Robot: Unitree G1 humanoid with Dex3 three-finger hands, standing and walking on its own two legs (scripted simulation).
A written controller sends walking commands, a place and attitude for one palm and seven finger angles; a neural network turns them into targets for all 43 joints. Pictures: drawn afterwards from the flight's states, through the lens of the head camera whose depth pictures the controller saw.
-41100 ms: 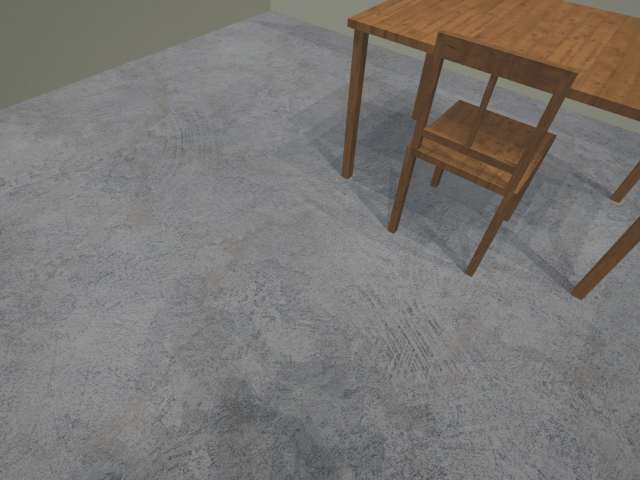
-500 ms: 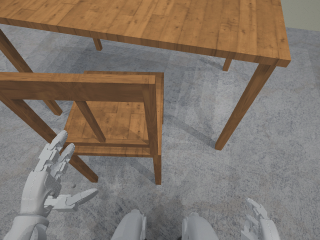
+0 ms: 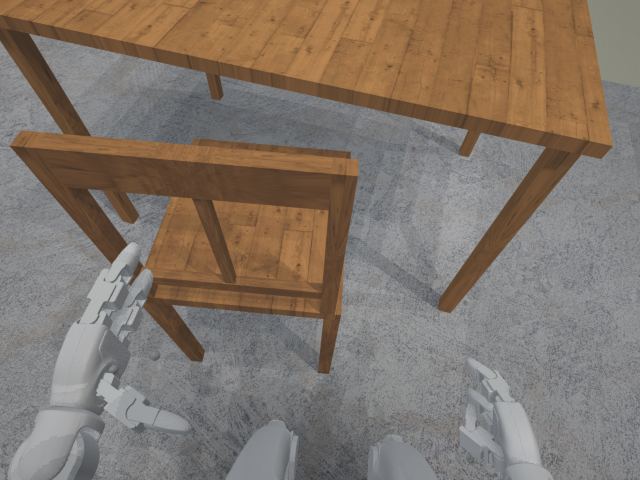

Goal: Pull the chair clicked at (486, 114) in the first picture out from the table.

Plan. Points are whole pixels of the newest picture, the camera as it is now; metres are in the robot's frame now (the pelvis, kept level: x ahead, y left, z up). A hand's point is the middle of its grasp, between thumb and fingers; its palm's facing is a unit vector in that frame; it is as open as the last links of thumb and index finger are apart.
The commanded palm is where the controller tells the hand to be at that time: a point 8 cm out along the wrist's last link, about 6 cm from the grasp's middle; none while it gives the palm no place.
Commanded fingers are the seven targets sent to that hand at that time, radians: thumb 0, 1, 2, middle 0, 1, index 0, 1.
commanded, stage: raise the hand toward the chair's back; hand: left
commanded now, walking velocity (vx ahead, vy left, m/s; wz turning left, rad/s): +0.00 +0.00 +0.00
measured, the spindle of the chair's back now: (217, 243) +0.42 +0.20 -0.03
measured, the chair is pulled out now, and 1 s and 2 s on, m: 0.16 0.16 0.16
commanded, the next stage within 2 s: aim the fingers beside a spindle in 0.70 s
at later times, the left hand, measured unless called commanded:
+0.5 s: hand (161, 340) +0.25 +0.20 +0.06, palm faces +0.01 -1.00 -0.05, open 16.9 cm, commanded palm +0.22 +0.25 +0.06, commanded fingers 0.00 -0.50 0.30 -0.06 -0.08 -0.06 -0.08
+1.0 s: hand (173, 343) +0.25 +0.19 +0.05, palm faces +0.02 -1.00 -0.05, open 16.9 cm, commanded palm +0.22 +0.24 +0.06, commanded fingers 0.00 -0.50 0.30 -0.06 -0.08 -0.06 -0.08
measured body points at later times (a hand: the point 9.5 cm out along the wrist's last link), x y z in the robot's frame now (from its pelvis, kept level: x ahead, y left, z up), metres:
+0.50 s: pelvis +0.00 -0.01 +0.01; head +0.08 +0.00 +0.45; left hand +0.24 +0.25 +0.06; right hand +0.18 -0.25 -0.07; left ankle +0.02 +0.09 -0.64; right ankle +0.02 -0.12 -0.64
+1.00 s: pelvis +0.00 -0.02 +0.00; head +0.08 -0.02 +0.44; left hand +0.24 +0.24 +0.06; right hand +0.18 -0.26 -0.08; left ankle +0.02 +0.09 -0.64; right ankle +0.02 -0.12 -0.64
